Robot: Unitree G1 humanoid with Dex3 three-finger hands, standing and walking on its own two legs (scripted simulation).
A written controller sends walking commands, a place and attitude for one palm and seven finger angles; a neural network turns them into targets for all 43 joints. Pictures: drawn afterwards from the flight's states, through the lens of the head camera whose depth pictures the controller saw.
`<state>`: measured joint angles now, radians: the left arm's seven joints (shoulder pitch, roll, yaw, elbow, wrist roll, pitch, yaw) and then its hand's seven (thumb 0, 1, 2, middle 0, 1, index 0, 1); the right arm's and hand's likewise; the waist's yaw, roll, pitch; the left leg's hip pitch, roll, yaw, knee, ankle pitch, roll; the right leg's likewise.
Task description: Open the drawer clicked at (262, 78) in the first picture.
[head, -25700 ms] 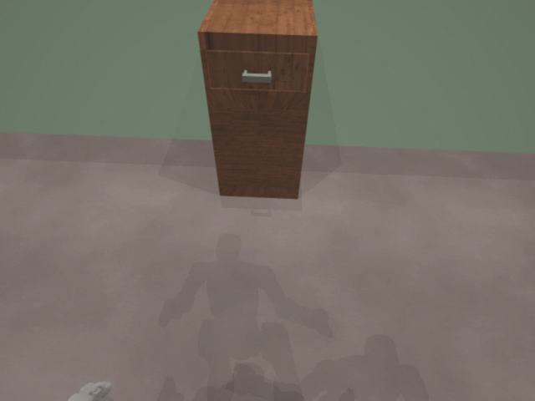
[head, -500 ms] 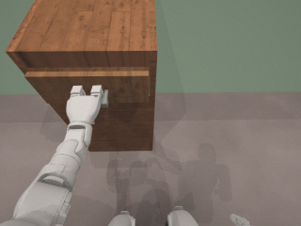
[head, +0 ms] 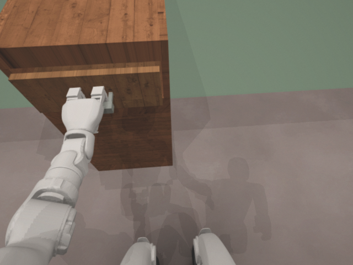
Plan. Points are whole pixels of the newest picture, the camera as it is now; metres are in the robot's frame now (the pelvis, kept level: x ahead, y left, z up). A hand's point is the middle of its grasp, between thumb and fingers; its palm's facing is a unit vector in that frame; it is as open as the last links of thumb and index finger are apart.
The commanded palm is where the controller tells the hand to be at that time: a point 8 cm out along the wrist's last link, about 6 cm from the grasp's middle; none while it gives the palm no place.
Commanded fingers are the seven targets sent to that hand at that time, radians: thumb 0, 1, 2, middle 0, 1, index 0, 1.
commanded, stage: pull the drawer open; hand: left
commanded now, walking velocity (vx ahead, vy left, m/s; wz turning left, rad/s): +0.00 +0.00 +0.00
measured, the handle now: (93, 102) +0.52 +0.20 -0.01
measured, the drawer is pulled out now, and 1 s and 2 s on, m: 0.03 0.12 0.30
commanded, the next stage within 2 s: open the thumb to release the handle in 1.96 s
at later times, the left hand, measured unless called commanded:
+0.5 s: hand (89, 147) +0.39 +0.20 -0.02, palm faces +0.02 -0.07 -1.00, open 7.1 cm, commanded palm +0.37 +0.21 +0.03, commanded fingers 0.00 0.90 0.90 -0.40 -1.35 -0.40 -1.35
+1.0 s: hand (89, 154) +0.37 +0.19 -0.01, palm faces -0.03 -0.06 -1.00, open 7.1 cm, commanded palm +0.31 +0.20 +0.03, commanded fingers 0.00 0.90 0.90 -0.40 -1.35 -0.40 -1.35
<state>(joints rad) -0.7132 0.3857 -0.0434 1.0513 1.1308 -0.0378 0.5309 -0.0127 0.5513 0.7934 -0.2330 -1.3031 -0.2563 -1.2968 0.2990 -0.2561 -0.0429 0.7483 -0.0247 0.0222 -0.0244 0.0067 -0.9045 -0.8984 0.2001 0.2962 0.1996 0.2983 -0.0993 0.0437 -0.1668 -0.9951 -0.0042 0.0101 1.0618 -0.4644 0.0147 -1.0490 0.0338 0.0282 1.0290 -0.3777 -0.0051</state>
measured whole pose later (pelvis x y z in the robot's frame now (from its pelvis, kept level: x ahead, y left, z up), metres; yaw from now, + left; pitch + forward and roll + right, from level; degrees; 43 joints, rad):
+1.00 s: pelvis +0.04 +0.00 +0.03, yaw -1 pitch +17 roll +0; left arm -0.18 0.27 -0.10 0.58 1.12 0.06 0.50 0.02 0.59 0.75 -0.18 -1.27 -0.27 -1.26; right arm 0.21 -0.21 -0.03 0.66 -0.01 0.08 -0.03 0.01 -0.90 -0.90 0.20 0.30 0.20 0.30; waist -0.03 0.03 -0.18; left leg -0.72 0.01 0.03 0.91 -0.48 0.01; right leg -0.80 0.05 0.05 0.91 -0.39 -0.01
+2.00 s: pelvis +0.03 -0.02 +0.00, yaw -1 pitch +17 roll +2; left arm 0.62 0.28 -0.07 -0.09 1.15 -0.11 0.58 0.03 0.59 0.78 -0.15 -1.25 -0.28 -1.24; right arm 0.12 -0.22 -0.01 0.55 -0.08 0.02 0.05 0.01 -0.90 -0.90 0.20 0.30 0.20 0.30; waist 0.07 0.02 -0.19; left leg -0.82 0.00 0.03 1.10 -0.57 -0.02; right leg -0.92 0.05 0.05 1.14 -0.51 -0.04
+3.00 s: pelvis +0.01 -0.02 +0.00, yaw +2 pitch +14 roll +2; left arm 0.37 0.28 -0.17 0.11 1.17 -0.01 0.65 -0.01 -0.49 0.31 -0.28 -1.23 -0.36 -1.30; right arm 0.08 -0.21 -0.02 0.65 -0.04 0.03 -0.04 0.01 -0.90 -0.90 0.20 0.30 0.20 0.30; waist 0.09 0.04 -0.16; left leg -0.80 -0.02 -0.01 1.06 -0.50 -0.02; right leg -0.87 0.03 0.01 1.08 -0.45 -0.04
